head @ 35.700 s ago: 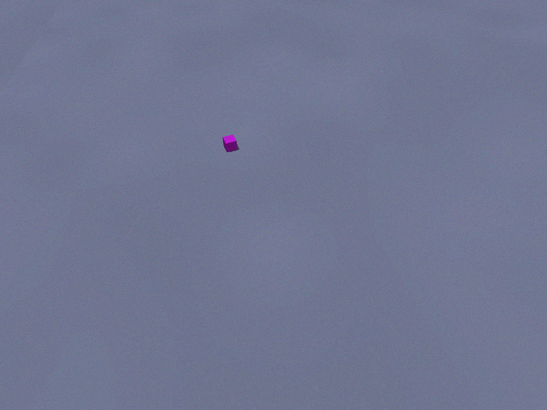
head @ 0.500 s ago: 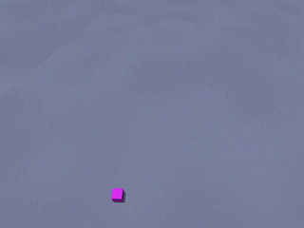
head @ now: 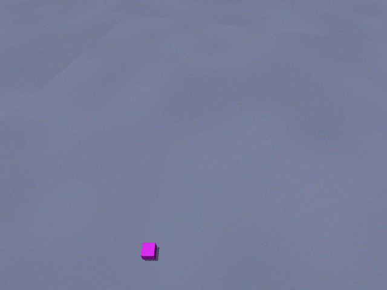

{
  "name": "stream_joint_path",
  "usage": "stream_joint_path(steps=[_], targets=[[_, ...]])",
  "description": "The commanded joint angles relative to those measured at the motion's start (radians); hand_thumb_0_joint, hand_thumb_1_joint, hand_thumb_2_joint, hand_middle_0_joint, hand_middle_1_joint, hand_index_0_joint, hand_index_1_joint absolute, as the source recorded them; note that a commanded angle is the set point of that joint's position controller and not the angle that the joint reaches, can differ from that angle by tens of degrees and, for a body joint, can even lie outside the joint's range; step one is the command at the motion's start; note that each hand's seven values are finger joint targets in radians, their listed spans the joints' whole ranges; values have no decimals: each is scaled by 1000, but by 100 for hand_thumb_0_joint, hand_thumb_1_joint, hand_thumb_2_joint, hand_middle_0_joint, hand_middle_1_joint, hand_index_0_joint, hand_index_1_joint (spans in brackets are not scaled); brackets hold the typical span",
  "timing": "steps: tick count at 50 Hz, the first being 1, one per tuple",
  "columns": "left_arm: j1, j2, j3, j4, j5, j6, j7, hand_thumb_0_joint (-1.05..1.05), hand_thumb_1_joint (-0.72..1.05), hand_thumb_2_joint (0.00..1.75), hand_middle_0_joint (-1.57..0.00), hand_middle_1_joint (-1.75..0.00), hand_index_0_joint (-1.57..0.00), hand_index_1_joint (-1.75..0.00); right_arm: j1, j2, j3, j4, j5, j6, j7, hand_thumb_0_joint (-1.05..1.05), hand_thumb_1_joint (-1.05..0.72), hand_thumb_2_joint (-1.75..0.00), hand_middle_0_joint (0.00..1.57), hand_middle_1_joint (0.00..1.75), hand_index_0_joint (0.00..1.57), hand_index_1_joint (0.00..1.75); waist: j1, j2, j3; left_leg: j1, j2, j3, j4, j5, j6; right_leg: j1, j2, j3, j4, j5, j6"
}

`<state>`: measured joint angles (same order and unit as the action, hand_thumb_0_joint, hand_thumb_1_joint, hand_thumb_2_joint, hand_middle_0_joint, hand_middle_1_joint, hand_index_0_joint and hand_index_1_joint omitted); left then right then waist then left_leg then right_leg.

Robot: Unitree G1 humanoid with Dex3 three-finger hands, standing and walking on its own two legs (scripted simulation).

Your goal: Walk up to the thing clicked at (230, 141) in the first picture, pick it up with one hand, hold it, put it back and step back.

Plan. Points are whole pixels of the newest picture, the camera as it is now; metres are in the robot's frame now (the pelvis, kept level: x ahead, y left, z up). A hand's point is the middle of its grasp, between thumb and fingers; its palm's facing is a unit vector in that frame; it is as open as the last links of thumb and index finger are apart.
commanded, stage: stand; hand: left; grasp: from above
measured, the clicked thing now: (149, 251) +0.42 +0.25 -0.75
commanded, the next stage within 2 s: step back in 0.66 s
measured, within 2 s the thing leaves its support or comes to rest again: neither
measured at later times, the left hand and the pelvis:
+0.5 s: hand out of the picture +0.07 +0.24 -0.16, palm faces +0.00 -0.94 -0.34, open 7.4 cm; pelvis +0.00 +0.00 +0.00, yaw +0 degrees
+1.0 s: hand out of the picture +0.07 +0.31 -0.18, palm faces -0.05 -0.92 -0.38, open 7.4 cm; pelvis -0.07 +0.04 -0.02, yaw -1 degrees
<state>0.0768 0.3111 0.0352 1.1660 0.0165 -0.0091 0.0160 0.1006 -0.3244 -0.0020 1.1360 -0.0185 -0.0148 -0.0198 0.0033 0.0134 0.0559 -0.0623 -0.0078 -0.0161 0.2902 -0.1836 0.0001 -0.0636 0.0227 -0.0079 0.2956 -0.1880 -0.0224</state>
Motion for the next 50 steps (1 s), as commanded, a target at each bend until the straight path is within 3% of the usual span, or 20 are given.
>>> stream_joint_path(steps=[1, 7, 12, 20, 31, 32, 33, 35, 37, 38, 39, 40, 41, 44, 45, 47, 48, 49, 50], targets=[[-41, 208, 37, -63, -6, -19, 10, 0, 90, 90, -20, -30, -20, -30, -37, -200, -37, -52, 1, -20, -13, 0, -90, -90, 20, 30, 20, 30, -1, -7, -91, 18, 136, -98, -23, 247, 22, 19, -148, 109, -26, 245, -1], [-37, 207, 32, -68, -4, -21, 11, 0, 90, 90, -20, -30, -20, -30, -36, -204, -38, -55, 1, -17, -9, 0, -90, -90, 20, 30, 20, 30, -3, -7, -86, 2, 136, -96, -22, 216, 27, 19, -150, 111, -34, 237, 0], [-35, 214, 31, -66, -5, -23, 9, 0, 90, 90, -20, -30, -20, -30, -35, -200, -36, -56, 0, -15, -5, 0, -90, -90, 20, 30, 20, 30, -2, -15, -56, -18, 130, -100, -38, 139, 26, -3, -146, 115, -51, 160, 0], [-23, 218, 26, -70, -7, -28, 7, 0, 90, 90, -20, -30, -20, -30, -34, -209, -37, -57, 3, -17, -4, 0, -90, -90, 20, 30, 20, 30, -4, -6, -80, 8, 136, -96, -23, 177, 29, 3, -151, 119, -45, 224, -4], [-17, 227, 23, -74, -7, -25, 4, 0, 90, 90, -20, -30, -20, -30, -24, -216, -33, -55, 4, -18, -3, 0, -90, -90, 20, 30, 20, 30, -3, -5, -55, -8, 135, -98, -41, 122, 25, -23, -145, 124, -54, 146, -6], [-16, 229, 22, -74, -6, -26, 4, 0, 90, 90, -20, -30, -20, -30, -17, -216, -33, -53, 4, -19, -2, 0, -90, -90, 20, 30, 20, 30, -5, -6, -64, -6, 138, -97, -40, 124, 28, -15, -148, 127, -50, 156, -7], [-14, 308, 62, -105, -20, -17, 4, 0, 90, 90, -20, -30, -20, -30, -58, -271, -56, -74, 6, 0, 2, 0, -90, -90, 20, 30, 20, 30, 1, -38, 40, -87, 118, -92, 71, 244, 45, -95, -142, 145, 24, 322, -11], [9, 308, 68, -133, -23, -12, 10, 0, 90, 90, -20, -30, -20, -30, -31, -248, -59, -98, 18, 12, 5, 0, -90, -90, 20, 30, 20, 30, -4, -51, -19, -81, 84, -58, 172, 238, 45, -91, -172, 165, 41, 391, -53], [1, 323, 78, -169, -20, -6, 11, 0, 90, 90, -20, -30, -20, -30, -2, -232, -64, -116, 19, 24, 7, 0, -90, -90, 20, 30, 20, 30, -9, -95, -76, -94, 28, -21, 292, 127, 32, -103, -244, 236, 24, 404, -126], [-23, 334, 80, -191, -14, -3, 11, 0, 90, 90, -20, -30, -20, -30, 6, -225, -69, -124, 17, 32, 9, 0, -90, -90, 20, 30, 20, 30, -12, -135, -83, -123, -11, -10, 370, -15, 26, -113, -293, 283, 12, 409, -172], [-41, 343, 83, -217, -5, -1, 13, 0, 90, 90, -20, -30, -20, -30, 22, -229, -76, -133, 13, 41, 10, 0, -90, -90, 20, 30, 20, 30, -8, -173, -95, -163, -39, -21, 486, -219, 28, -116, -352, 333, 10, 423, -222], [-50, 342, 86, -240, 4, 0, 16, 0, 90, 90, -20, -30, -20, -30, 35, -233, -82, -148, 10, 50, 10, 0, -90, -90, 20, 30, 20, 30, -7, -175, -94, -201, -44, -56, 613, -351, 35, -135, -391, 346, 23, 435, -260], [-62, 337, 85, -260, 8, 1, 18, 0, 90, 90, -20, -30, -20, -30, 58, -233, -86, -158, 14, 55, 11, 0, -90, -90, 20, 30, 20, 30, -19, -165, -85, -199, -23, -96, 653, -378, 43, -168, -393, 324, 48, 448, -266], [-60, 304, 73, -296, 18, 10, 23, 0, 90, 90, -20, -30, -20, -30, 71, -234, -89, -186, 19, 49, 12, 0, -90, -90, 20, 30, 20, 30, -9, -141, -104, -241, -26, -60, 585, -319, 26, -113, -308, 242, 140, 499, -219], [-51, 305, 70, -307, 21, 15, 24, 0, 90, 90, -20, -30, -20, -30, 82, -226, -88, -195, 15, 46, 12, 0, -90, -90, 20, 30, 20, 30, -6, -152, -117, -251, -10, -51, 458, -288, 23, -57, -286, 235, 170, 480, -192], [-56, 312, 69, -323, 9, 33, 17, 0, 90, 90, -20, -30, -20, -30, 118, -211, -92, -188, -3, 36, 11, 0, -90, -90, 20, 30, 20, 30, -24, -127, -120, -175, -21, 13, 184, -102, 17, -60, -227, 183, 257, 409, -133], [-49, 304, 67, -331, -2, 44, 11, 0, 90, 90, -20, -30, -20, -30, 127, -213, -97, -188, -15, 31, 9, 0, -90, -90, 20, 30, 20, 30, -33, -103, -97, -120, -7, 10, 63, 61, 18, -112, -195, 169, 292, 335, -97], [-12, 255, 57, -346, -12, 50, 6, 0, 90, 90, -20, -30, -20, -30, 100, -282, -115, -211, -36, 24, 6, 0, -90, -90, 20, 30, 20, 30, -7, 44, -99, -69, 145, -191, 27, 272, 51, -209, -88, 119, 403, 154, -37], [15, 223, 51, -345, -14, 55, 10, 0, 90, 90, -20, -30, -20, -30, 55, -365, -133, -232, -37, 19, 8, 0, -90, -90, 20, 30, 20, 30, 13, 201, -80, 8, 300, -377, 25, 485, 132, -400, 87, 89, 543, -353, -3]])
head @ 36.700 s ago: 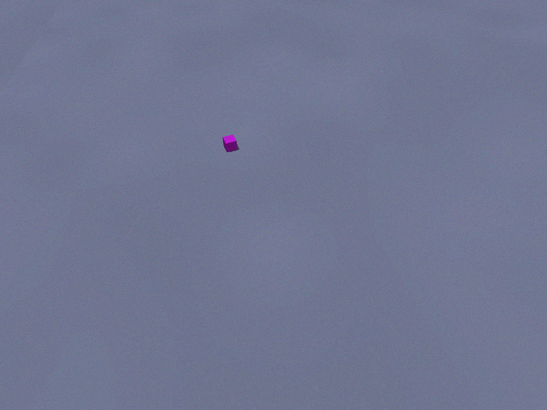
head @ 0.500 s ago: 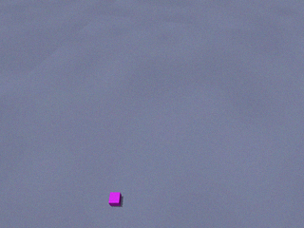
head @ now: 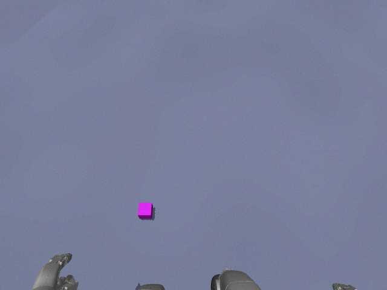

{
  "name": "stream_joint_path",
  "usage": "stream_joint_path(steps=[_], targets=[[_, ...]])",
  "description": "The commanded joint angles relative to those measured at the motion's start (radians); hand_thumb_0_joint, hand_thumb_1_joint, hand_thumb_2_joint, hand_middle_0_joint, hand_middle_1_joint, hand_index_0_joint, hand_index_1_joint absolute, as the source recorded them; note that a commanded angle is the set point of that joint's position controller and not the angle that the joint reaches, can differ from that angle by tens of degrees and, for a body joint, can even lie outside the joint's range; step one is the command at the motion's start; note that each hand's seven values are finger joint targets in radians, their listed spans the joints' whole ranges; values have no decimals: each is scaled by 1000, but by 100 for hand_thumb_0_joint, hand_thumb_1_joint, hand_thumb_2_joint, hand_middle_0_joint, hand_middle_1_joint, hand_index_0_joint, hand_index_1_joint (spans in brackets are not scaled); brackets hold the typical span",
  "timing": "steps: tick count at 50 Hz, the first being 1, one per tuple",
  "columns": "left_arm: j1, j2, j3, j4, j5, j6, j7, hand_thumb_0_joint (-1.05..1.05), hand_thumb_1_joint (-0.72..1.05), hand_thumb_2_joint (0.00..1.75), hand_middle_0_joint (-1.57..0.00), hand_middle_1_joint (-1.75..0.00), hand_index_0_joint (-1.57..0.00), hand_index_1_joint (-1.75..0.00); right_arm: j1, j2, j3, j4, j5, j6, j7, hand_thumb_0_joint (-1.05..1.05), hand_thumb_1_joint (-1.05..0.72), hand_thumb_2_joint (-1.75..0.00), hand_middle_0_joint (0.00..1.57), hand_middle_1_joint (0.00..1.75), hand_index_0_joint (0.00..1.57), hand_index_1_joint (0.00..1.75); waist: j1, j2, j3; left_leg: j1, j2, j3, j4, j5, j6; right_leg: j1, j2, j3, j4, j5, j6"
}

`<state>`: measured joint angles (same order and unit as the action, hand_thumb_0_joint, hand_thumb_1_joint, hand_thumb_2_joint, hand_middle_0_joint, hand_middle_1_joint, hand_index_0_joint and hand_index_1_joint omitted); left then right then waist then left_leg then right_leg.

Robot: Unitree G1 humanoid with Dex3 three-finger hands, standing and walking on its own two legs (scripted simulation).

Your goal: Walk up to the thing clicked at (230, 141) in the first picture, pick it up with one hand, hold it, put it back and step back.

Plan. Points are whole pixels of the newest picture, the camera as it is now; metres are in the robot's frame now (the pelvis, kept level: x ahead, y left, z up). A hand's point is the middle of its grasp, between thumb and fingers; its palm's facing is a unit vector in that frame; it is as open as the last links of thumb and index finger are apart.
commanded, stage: step back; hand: left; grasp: from above
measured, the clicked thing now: (145, 210) +0.48 +0.21 -0.73
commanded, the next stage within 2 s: none
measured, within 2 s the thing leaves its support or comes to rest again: neither
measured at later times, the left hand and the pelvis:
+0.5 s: hand out of the picture +0.01 +0.26 -0.15, palm faces -0.12 -0.90 -0.42, open 7.4 cm; pelvis -0.12 -0.01 -0.01, yaw -7 degrees
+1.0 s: hand out of the picture -0.14 +0.26 -0.15, palm faces -0.01 -0.93 -0.37, open 7.4 cm; pelvis -0.27 +0.00 +0.00, yaw +0 degrees
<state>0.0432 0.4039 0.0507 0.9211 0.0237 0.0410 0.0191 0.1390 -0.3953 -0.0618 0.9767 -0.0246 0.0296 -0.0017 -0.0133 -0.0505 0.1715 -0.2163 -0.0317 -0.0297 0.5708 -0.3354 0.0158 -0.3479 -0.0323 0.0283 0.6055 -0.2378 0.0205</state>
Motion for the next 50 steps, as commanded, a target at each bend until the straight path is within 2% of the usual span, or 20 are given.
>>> stream_joint_path(steps=[1, 4, 9, 15, 21, 23, 24, 25, 26, 29, 35, 38, 42, 43, 44, 45, 46, 47, 48, 50], targets=[[12, 168, 49, -105, -4, 8, 20, 0, 90, 90, -20, -30, -20, -30, 41, -342, -84, -89, -13, -27, -10, 0, -90, -90, 20, 30, 20, 30, -39, 272, -231, 88, 428, -429, -223, 702, 237, -75, 147, 136, 408, -447, -30], [45, 160, 49, -89, -19, 11, 21, 0, 90, 90, -20, -30, -20, -30, -45, -235, -56, -107, -13, -32, -28, 0, -90, -90, 20, 30, 20, 30, 26, 163, -198, 144, 267, -203, -141, 777, 168, -164, 153, 208, 595, -291, -39], [97, 160, 65, -119, -6, 6, 11, 0, 90, 90, -20, -30, -20, -30, 22, -210, -55, -141, 8, -31, -44, 0, -90, -90, 20, 30, 20, 30, -3, 172, -211, 240, 263, -184, -112, 765, 153, -177, 147, 165, 587, -235, 3], [89, 147, 71, -164, -6, 1, 9, 0, 90, 90, -20, -30, -20, -30, 72, -230, -65, -162, 3, -28, -45, 0, -90, -90, 20, 30, 20, 30, -42, 168, -240, 296, 327, -219, -69, 761, 239, -150, 93, 126, 368, -300, 3], [203, 154, 85, -127, 3, -5, -10, 0, 90, 90, -20, -30, -20, -30, -32, -258, -62, -211, 2, -21, -29, 0, -90, -90, 20, 30, 20, 30, 14, 190, -255, 42, 308, -192, -78, 405, 194, 77, 49, 25, 90, -187, -33], [280, 148, 91, -96, 10, -11, -14, 0, 90, 90, -20, -30, -20, -30, -71, -249, -57, -215, 8, -10, -23, 0, -90, -90, 20, 30, 20, 30, 60, 182, -258, -78, 261, -147, -19, 275, 124, 220, 40, 11, -124, -10, -64], [274, 204, 106, -107, 25, -18, -13, 0, 90, 90, -20, -30, -20, -30, -51, -214, -47, -217, 17, -5, -21, 0, -90, -90, 20, 30, 20, 30, 55, 48, -220, -222, 169, -110, 86, 106, 55, 241, -66, 203, -209, -40, -101], [208, 304, 127, -140, 13, -19, -16, 0, 90, 90, -20, -30, -20, -30, -79, -159, -36, -228, 24, -4, -25, 0, -90, -90, 20, 30, 20, 30, 61, -207, -138, -306, -53, -1, 305, -177, -10, 91, -272, 482, -344, -73, -241], [137, 351, 131, -186, 27, -25, -14, 0, 90, 90, -20, -30, -20, -30, -75, -198, -53, -209, 19, 5, -34, 0, -90, -90, 20, 30, 20, 30, 67, -208, -93, -226, -66, -91, 566, -306, -23, -99, -391, 602, -372, -23, -354], [-18, 214, 97, -226, 12, -29, -2, 0, 90, 90, -20, -30, -20, -30, 65, -199, -44, -142, 37, 2, -32, 0, -90, -90, 20, 30, 20, 30, -29, -71, -73, -223, -95, -143, 669, -127, -26, -65, -187, 249, -267, 142, -215], [120, 177, 95, -226, 19, -23, 11, 0, 90, 90, -20, -30, -20, -30, 52, -188, -27, -173, 20, -11, -36, 0, -90, -90, 20, 30, 20, 30, 66, -100, -170, -309, -56, -92, 445, -209, -49, 287, -222, 233, -187, 293, -251], [128, 199, 99, -235, 14, -17, 14, 0, 90, 90, -20, -30, -20, -30, 89, -181, -27, -172, 15, -15, -33, 0, -90, -90, 20, 30, 20, 30, 61, -131, -231, -214, -2, -53, 227, -195, -35, 320, -249, 247, -141, 377, -248], [73, 220, 88, -250, -3, 3, -2, 0, 90, 90, -20, -30, -20, -30, 217, -181, -42, -112, 7, -19, -22, 0, -90, -90, 20, 30, 20, 30, -10, -96, -259, 35, -4, 45, -106, 58, 10, 155, -191, 174, -94, 189, -159], [95, 191, 77, -250, -1, 7, -4, 0, 90, 90, -20, -30, -20, -30, 188, -212, -54, -123, -6, -20, -20, 0, -90, -90, 20, 30, 20, 30, -5, -6, -228, 54, 59, -74, -171, 62, 43, 55, -134, 145, -50, 54, -110], [97, 156, 68, -258, -4, 7, -8, 0, 90, 90, -20, -30, -20, -30, 159, -292, -73, -145, -26, -22, -15, 0, -90, -90, 20, 30, 20, 30, 0, 203, -203, 89, 283, -377, -233, 118, 131, -140, -5, 54, 132, -160, -51], [6, 193, 90, -266, -2, 3, 7, 0, 90, 90, -20, -30, -20, -30, 95, -379, -88, -171, -19, -19, -9, 0, -90, -90, 20, 30, 20, 30, -50, 320, -153, -120, 443, -512, -298, 197, 275, -106, 98, 25, 384, -403, -27], [-11, 194, 96, -245, 11, 6, 11, 0, 90, 90, -20, -30, -20, -30, 52, -349, -83, -175, -24, -29, -14, 0, -90, -90, 20, 30, 20, 30, -36, 223, -117, -187, 435, -482, -277, 279, 286, -74, 112, 141, 539, -396, -33], [25, 176, 94, -223, -2, 9, 10, 0, 90, 90, -20, -30, -20, -30, 10, -295, -63, -179, -22, -34, -21, 0, -90, -90, 20, 30, 20, 30, 0, 142, -115, -170, 359, -361, -234, 392, 243, -90, 144, 186, 624, -347, -42], [95, 160, 93, -196, -17, 11, 9, 0, 90, 90, -20, -30, -20, -30, -44, -266, -49, -186, -23, -34, -27, 0, -90, -90, 20, 30, 20, 30, 50, 132, -115, -133, 303, -267, -215, 417, 204, -124, 158, 191, 688, -287, -46], [152, 180, 103, -173, -14, 12, 2, 0, 90, 90, -20, -30, -20, -30, -48, -247, -49, -197, -16, -36, -30, 0, -90, -90, 20, 30, 20, 30, 58, 180, -116, -91, 271, -214, -189, 384, 192, -139, 153, 173, 707, -233, -30]])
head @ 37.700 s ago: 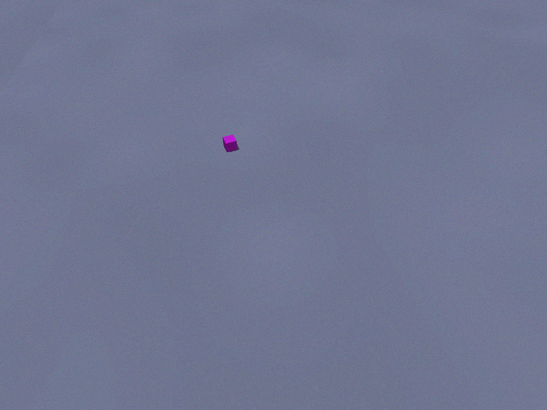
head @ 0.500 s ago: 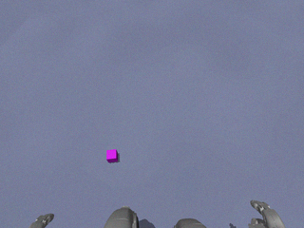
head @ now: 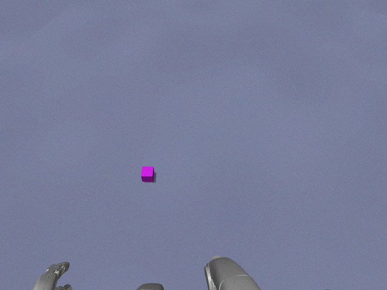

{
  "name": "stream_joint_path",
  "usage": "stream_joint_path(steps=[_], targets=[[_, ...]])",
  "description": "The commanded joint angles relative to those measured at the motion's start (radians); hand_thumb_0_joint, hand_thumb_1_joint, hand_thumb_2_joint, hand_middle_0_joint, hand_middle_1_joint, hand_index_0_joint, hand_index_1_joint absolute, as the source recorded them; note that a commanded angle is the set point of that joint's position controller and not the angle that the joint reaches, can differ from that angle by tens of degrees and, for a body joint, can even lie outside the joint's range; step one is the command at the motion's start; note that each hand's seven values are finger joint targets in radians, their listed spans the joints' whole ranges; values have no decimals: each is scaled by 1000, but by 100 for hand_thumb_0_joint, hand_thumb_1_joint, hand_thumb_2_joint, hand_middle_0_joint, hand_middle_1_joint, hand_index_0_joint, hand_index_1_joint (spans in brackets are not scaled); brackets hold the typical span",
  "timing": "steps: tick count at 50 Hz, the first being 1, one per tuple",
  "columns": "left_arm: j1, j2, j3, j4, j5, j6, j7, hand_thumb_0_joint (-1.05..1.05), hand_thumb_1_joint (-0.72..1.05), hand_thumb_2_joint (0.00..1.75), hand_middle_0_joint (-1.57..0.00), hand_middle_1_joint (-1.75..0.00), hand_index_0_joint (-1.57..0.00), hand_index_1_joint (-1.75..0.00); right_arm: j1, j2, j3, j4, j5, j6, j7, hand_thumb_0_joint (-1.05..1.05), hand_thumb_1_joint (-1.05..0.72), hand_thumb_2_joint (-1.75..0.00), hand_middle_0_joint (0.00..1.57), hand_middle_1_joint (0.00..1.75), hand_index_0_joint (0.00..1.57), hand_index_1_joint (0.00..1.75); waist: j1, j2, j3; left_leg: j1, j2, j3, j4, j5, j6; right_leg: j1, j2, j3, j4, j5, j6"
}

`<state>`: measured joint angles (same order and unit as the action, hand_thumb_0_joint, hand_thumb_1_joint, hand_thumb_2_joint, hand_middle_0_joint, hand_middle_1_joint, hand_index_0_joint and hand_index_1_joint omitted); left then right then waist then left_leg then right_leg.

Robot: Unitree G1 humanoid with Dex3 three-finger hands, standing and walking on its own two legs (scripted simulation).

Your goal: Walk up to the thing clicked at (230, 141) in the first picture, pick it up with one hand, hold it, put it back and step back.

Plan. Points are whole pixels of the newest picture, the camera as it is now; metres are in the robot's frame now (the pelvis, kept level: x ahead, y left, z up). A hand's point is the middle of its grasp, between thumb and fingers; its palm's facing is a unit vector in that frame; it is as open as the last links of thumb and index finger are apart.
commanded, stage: step back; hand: left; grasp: from above
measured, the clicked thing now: (147, 174) +0.75 +0.22 -0.73
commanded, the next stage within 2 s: stand in 1.86 s
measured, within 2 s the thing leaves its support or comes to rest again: neither
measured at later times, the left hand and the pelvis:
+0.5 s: hand out of the picture -0.09 +0.22 -0.13, palm faces -0.03 -0.89 -0.45, open 7.4 cm; pelvis -0.17 -0.05 +0.00, yaw -1 degrees
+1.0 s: hand out of the picture -0.27 +0.22 -0.15, palm faces -0.03 -0.91 -0.41, open 7.4 cm; pelvis -0.32 -0.05 +0.00, yaw -2 degrees
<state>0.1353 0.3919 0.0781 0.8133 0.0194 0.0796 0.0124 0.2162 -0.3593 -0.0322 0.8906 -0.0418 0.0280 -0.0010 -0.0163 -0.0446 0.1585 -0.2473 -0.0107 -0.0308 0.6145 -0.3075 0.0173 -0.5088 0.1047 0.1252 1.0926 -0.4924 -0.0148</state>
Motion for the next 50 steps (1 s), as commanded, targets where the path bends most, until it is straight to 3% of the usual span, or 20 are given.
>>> stream_joint_path(steps=[1, 7, 12, 13, 14, 15, 18, 24, 27, 30, 31, 32, 33, 35, 37, 41, 44, 45, 47, 50], targets=[[79, 186, 76, -58, -6, -28, 7, 0, 90, 90, -20, -30, -20, -30, -114, -271, -79, -113, 3, -33, -29, 0, -90, -90, 20, 30, 20, 30, 56, 183, -120, 16, 246, -204, -211, 388, 201, -3, 10, 69, 208, 18, 23], [38, 165, 58, -78, 3, -42, -1, 0, 90, 90, -20, -30, -20, -30, -29, -291, -93, -115, 5, -24, -36, 0, -90, -90, 20, 30, 20, 30, -19, 226, -186, 163, 285, -201, -140, 446, 241, 58, -64, -22, -151, -55, 51], [225, 170, 58, 33, 8, -58, -5, 0, 90, 90, -20, -30, -20, -30, -129, -298, -86, -146, 22, 13, -21, 0, -90, -90, 20, 30, 20, 30, 67, 221, -255, -16, 207, -124, -27, 247, 126, 365, -77, -129, -681, 229, -6], [202, 224, 73, 22, 24, -64, -6, 0, 90, 90, -20, -30, -20, -30, -110, -246, -74, -152, 28, 16, -18, 0, -90, -90, 20, 30, 20, 30, 51, 88, -208, -186, 110, -108, 72, 57, 65, 393, -167, 63, -698, 182, -33], [151, 348, 102, -11, 24, -60, -8, 0, 90, 90, -20, -30, -20, -30, -157, -198, -66, -176, 40, 13, -30, 0, -90, -90, 20, 30, 20, 30, 88, -227, -165, -294, -90, -43, 315, -243, -1, 249, -407, 368, -793, 188, -182], [84, 399, 105, -50, 30, -63, -4, 0, 90, 90, -20, -30, -20, -30, -168, -234, -85, -170, 34, 19, -42, 0, -90, -90, 20, 30, 20, 30, 96, -246, -95, -234, -60, -135, 534, -326, -25, 19, -546, 520, -852, 194, -295], [-86, 260, 67, -83, 25, -70, 13, 0, 90, 90, -20, -30, -20, -30, -59, -239, -76, -105, 49, 14, -37, 0, -90, -90, 20, 30, 20, 30, -18, -58, -81, -244, -110, -160, 633, -159, -18, 99, -335, 114, -670, 447, -162], [77, 243, 68, -80, 27, -64, 37, 0, 90, 90, -20, -30, -20, -30, -100, -209, -60, -130, 22, 4, -36, 0, -90, -90, 20, 30, 20, 30, 90, -127, -163, -295, -51, -84, 367, -257, -46, 440, -386, 129, -580, 708, -204], [67, 264, 69, -88, 14, -59, 42, 0, 90, 90, -20, -30, -20, -30, -39, -210, -67, -115, 16, 7, -29, 0, -90, -90, 20, 30, 20, 30, 77, -161, -225, -188, -20, -43, 175, -230, -32, 463, -416, 154, -550, 764, -198], [-14, 264, 52, -99, -2, -43, 38, 0, 90, 90, -20, -30, -20, -30, 86, -220, -86, -56, 12, 11, -15, 0, -90, -90, 20, 30, 20, 30, -6, -107, -258, 40, -26, 39, -156, 10, 10, 321, -359, 72, -482, 608, -119], [18, 226, 33, -97, -5, -39, 36, 0, 90, 90, -20, -30, -20, -30, 71, -249, -97, -61, -1, 12, -13, 0, -90, -90, 20, 30, 20, 30, -5, -24, -244, 104, 58, -94, -224, 74, 45, 191, -295, 38, -410, 459, -61], [5, 183, 22, -104, -7, -44, 36, 0, 90, 90, -20, -30, -20, -30, 18, -350, -111, -78, -5, 16, -4, 0, -90, -90, 20, 30, 20, 30, 0, 255, -214, 120, 285, -401, -270, 181, 162, -18, -119, -112, -233, 105, -1], [-83, 224, 49, -116, -2, -45, 49, 0, 90, 90, -20, -30, -20, -30, -23, -412, -121, -103, 1, 16, 4, 0, -90, -90, 20, 30, 20, 30, -46, 323, -187, -91, 415, -513, -323, 234, 302, 66, -61, -89, -2, -197, 15], [-44, 210, 50, -64, -11, -39, 42, 0, 90, 90, -20, -30, -20, -30, -115, -308, -88, -110, -4, 3, -8, 0, -90, -90, 20, 30, 20, 30, 18, 143, -155, -114, 307, -313, -240, 415, 255, 91, -23, 48, 190, -108, -2], [58, 200, 47, -19, -18, -43, 30, 0, 90, 90, -20, -30, -20, -30, -163, -274, -75, -113, -4, -4, -19, 0, -90, -90, 20, 30, 20, 30, 68, 160, -141, -98, 245, -198, -209, 302, 198, 88, -30, 17, 165, -9, -6], [44, 171, 29, -10, -1, -78, -1, 0, 90, 90, -20, -30, -20, -30, -100, -253, -80, -88, -6, -19, -11, 0, -90, -90, 20, 30, 20, 30, 4, 220, -177, 98, 241, -235, -223, -101, 186, 121, -107, -47, -344, -50, 16], [113, 158, 32, 69, 11, -110, 6, 0, 90, 90, -20, -30, -20, -30, -96, -264, -79, -67, -1, 0, -2, 0, -90, -90, 20, 30, 20, 30, 39, 177, -165, -44, 200, -160, -112, -68, 139, 394, -65, -116, -778, 135, -15], [133, 205, 50, 92, 25, -120, 11, 0, 90, 90, -20, -30, -20, -30, -77, -217, -65, -65, 1, 1, -2, 0, -90, -90, 20, 30, 20, 30, 42, 91, -166, -176, 152, -121, -15, -120, 89, 519, -102, -6, -790, 159, -30], [54, 356, 77, 53, 38, -128, 14, 0, 90, 90, -20, -30, -20, -30, -148, -207, -65, -80, 4, -4, -7, 0, -90, -90, 20, 30, 20, 30, 83, -129, -73, -247, 32, -99, 228, -265, -13, 185, -487, 501, -882, -243, -226], [-40, 254, 47, 44, 22, -143, 12, 0, 90, 90, -20, -30, -20, -30, -103, -225, -75, -22, 24, -18, 11, 0, -90, -90, 20, 30, 20, 30, 19, -12, -10, -177, 15, -105, 263, -108, -17, 141, -337, 260, -837, -179, -159]])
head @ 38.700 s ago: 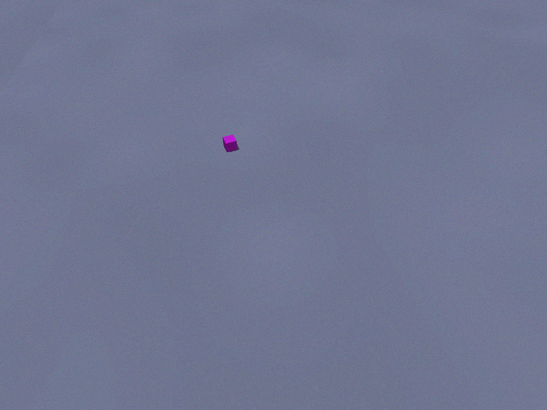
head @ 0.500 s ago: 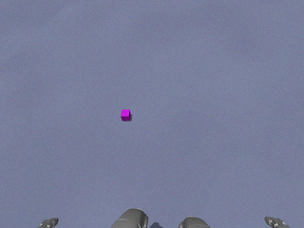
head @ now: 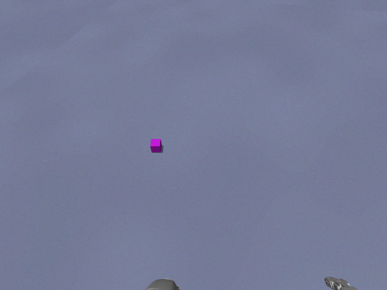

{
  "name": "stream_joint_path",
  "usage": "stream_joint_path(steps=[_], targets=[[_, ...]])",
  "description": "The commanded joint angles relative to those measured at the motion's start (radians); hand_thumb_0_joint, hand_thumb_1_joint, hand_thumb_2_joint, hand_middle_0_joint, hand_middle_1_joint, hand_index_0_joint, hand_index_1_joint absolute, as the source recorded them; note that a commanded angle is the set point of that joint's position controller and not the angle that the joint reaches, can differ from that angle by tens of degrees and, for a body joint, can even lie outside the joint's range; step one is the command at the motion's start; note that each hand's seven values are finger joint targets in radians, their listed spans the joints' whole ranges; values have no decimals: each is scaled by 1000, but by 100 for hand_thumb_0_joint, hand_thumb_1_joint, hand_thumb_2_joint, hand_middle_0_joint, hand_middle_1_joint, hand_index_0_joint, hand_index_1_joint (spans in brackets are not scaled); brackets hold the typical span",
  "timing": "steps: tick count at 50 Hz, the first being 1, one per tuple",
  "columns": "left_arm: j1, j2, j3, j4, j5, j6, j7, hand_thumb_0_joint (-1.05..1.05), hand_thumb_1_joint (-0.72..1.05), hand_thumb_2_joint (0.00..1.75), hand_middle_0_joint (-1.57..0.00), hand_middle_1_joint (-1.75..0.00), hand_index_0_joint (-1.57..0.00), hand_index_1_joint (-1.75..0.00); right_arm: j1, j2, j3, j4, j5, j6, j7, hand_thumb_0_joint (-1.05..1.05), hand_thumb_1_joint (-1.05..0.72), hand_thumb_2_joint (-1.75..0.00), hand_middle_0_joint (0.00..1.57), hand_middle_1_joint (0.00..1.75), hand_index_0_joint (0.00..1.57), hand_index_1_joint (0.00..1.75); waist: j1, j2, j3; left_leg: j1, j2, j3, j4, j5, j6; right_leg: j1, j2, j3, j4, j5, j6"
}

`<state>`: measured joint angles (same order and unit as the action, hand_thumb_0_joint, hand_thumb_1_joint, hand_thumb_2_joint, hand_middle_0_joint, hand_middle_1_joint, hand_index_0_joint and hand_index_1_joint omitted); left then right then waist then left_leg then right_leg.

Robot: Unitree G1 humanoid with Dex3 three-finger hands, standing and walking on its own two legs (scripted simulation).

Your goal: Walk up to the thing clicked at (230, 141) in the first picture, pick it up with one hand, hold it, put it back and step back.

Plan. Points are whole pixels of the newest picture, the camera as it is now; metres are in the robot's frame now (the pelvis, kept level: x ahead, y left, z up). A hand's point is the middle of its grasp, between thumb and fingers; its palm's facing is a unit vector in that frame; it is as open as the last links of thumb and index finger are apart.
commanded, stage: step back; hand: left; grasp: from above
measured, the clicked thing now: (156, 145) +1.06 +0.31 -0.73
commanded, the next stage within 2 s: stand in 0.86 s
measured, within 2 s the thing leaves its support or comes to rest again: neither
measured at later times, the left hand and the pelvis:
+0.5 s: hand out of the picture +0.08 +0.28 -0.14, palm faces +0.04 -0.92 -0.39, open 7.4 cm; pelvis +0.01 +0.01 +0.00, yaw +2 degrees
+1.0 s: hand out of the picture +0.13 +0.28 -0.14, palm faces +0.03 -0.94 -0.34, open 7.4 cm; pelvis +0.05 +0.02 +0.02, yaw +2 degrees
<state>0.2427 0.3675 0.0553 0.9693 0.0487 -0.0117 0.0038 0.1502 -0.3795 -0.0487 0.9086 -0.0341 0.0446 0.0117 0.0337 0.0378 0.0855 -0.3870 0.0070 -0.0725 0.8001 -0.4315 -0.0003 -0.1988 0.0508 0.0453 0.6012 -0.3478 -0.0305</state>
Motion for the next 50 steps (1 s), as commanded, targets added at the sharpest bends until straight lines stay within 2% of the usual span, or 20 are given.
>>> stream_joint_path(steps=[1, 3, 7, 8, 9, 10, 11, 15, 19, 21, 22, 23, 28, 31, 32, 33, 34, 39, 47, 50], targets=[[-137, 278, 74, -102, -4, -50, 17, 0, 90, 90, -20, -30, -20, -30, -19, -199, -55, -32, 13, -38, 1, 0, -90, -90, 20, 30, 20, 30, -25, -141, 38, -6, -3, -46, 49, 8, 1, -164, -277, 308, -348, -338, -138], [-91, 286, 75, -83, -1, -48, 6, 0, 90, 90, -20, -30, -20, -30, -20, -192, -52, -27, 4, -50, 9, 0, -90, -90, 20, 30, 20, 30, 4, -178, 20, 15, -8, -3, -57, -23, -4, -123, -260, 287, -336, -352, -124], [-90, 241, 43, -78, -10, -21, -5, 0, 90, 90, -20, -30, -20, -30, 24, -179, -65, 13, -2, -80, 0, 0, -90, -90, 20, 30, 20, 30, -35, -138, -24, 285, -33, 48, -393, 104, 11, -183, -193, 132, -170, -99, -78], [-79, 195, 27, -82, -13, -20, -7, 0, 90, 90, -20, -30, -20, -30, 58, -205, -75, 17, -11, -89, -7, 0, -90, -90, 20, 30, 20, 30, -52, -43, -61, 372, 72, -116, -458, 54, 40, -258, -145, 72, -43, -28, -43], [-106, 170, 20, -74, -35, -18, -8, 0, 90, 90, -20, -30, -20, -30, 56, -263, -78, 20, -8, -92, -9, 0, -90, -90, 20, 30, 20, 30, -52, 99, -71, 308, 235, -397, -555, -198, 133, -300, -46, -16, 98, -137, 2], [-123, 238, 44, -67, -28, -17, -2, 0, 90, 90, -20, -30, -20, -30, 61, -301, -87, 18, -5, -92, -6, 0, -90, -90, 20, 30, 20, 30, -64, 62, -38, 183, 315, -464, -595, -311, 213, -242, -67, -9, 217, -207, 4], [-106, 240, 42, -71, -29, -20, -4, 0, 90, 90, -20, -30, -20, -30, 43, -287, -84, 10, -8, -97, -7, 0, -90, -90, 20, 30, 20, 30, -48, 48, -22, 194, 307, -437, -585, -251, 224, -255, -84, 18, 243, -195, 2], [-78, 213, 45, -38, -31, -30, -13, 0, 90, 90, -20, -30, -20, -30, 19, -260, -74, 17, -10, -96, -9, 0, -90, -90, 20, 30, 20, 30, -38, 155, -32, 174, 217, -250, -509, 26, 169, -169, -92, -24, 89, -137, 4], [-10, 197, 54, 18, -19, -37, 1, 0, 90, 90, -20, -30, -20, -30, -40, -187, -45, -5, 17, -69, -8, 0, -90, -90, 20, 30, 20, 30, 29, 79, -75, -36, 125, -100, -343, 71, 73, 179, -40, -69, -186, 72, -6], [7, 335, 79, 15, -7, -46, 7, 0, 90, 90, -20, -30, -20, -30, -47, -135, -30, -16, 19, -62, -16, 0, -90, -90, 20, 30, 20, 30, 47, -201, -42, -174, -62, -1, -23, -115, 12, 120, -360, 426, -387, -302, -136], [-63, 347, 84, -16, -6, -46, 5, 0, 90, 90, -20, -30, -20, -30, -17, -186, -46, 3, 10, -62, -24, 0, -90, -90, 20, 30, 20, 30, 22, -162, 8, -154, -6, -31, 75, -143, 3, 34, -452, 482, -388, -287, -211], [-96, 319, 82, -34, -13, -51, 6, 0, 90, 90, -20, -30, -20, -30, 15, -201, -47, 16, 12, -67, -22, 0, -90, -90, 20, 30, 20, 30, 7, -115, 24, -156, 13, -54, 98, -102, 8, 37, -443, 427, -362, -165, -225], [-183, 267, 53, -42, -20, -46, 2, 0, 90, 90, -20, -30, -20, -30, 69, -157, -41, 68, 10, -84, -10, 0, -90, -90, 20, 30, 20, 30, -32, -201, -54, 87, 19, 71, -177, 39, -1, -22, -299, 101, -222, 270, -131], [-169, 218, 29, -43, -36, -27, 1, 0, 90, 90, -20, -30, -20, -30, 79, -158, -50, 90, 0, -91, -20, 0, -90, -90, 20, 30, 20, 30, -49, -121, -98, 269, 23, 52, -381, 379, 17, -62, -215, 2, -51, 412, -41], [-156, 183, 18, -55, -45, -23, 1, 0, 90, 90, -20, -30, -20, -30, 71, -203, -57, 84, -7, -97, -28, 0, -90, -90, 20, 30, 20, 30, -40, -14, -148, 316, 149, -95, -411, 486, 56, -96, -157, -35, 28, 345, -4], [-147, 184, 21, -33, -58, -11, 2, 0, 90, 90, -20, -30, -20, -30, 0, -253, -56, 64, 6, -98, -27, 0, -90, -90, 20, 30, 20, 30, -12, 45, -145, 205, 252, -229, -425, 410, 149, -63, -83, -58, 39, 48, 22], [-148, 199, 24, -15, -53, -9, 7, 0, 90, 90, -20, -30, -20, -30, -39, -262, -54, 61, 12, -93, -23, 0, -90, -90, 20, 30, 20, 30, -7, 53, -119, 136, 276, -232, -428, 372, 185, 7, -89, -43, 0, -54, 11], [-150, 234, 23, 26, -44, -29, 7, 0, 90, 90, -20, -30, -20, -30, -93, -189, -28, 86, 17, -84, -26, 0, -90, -90, 20, 30, 20, 30, -15, 31, -145, 186, 112, -8, -327, 512, 42, 85, -167, 18, -142, 341, -11], [-173, 196, -6, 75, -49, -27, 11, 0, 90, 90, -20, -30, -20, -30, -108, -187, -11, 121, 30, -85, -24, 0, -90, -90, 20, 30, 20, 30, -35, -10, -190, 361, 138, -7, -370, 732, 37, 115, -170, 8, -208, 524, 15], [-191, 196, -9, 87, -47, -26, 9, 0, 90, 90, -20, -30, -20, -30, -136, -174, -4, 124, 32, -81, -23, 0, -90, -90, 20, 30, 20, 30, -34, -26, -169, 344, 133, -3, -406, 646, 28, 131, -176, 11, -247, 472, 18]])
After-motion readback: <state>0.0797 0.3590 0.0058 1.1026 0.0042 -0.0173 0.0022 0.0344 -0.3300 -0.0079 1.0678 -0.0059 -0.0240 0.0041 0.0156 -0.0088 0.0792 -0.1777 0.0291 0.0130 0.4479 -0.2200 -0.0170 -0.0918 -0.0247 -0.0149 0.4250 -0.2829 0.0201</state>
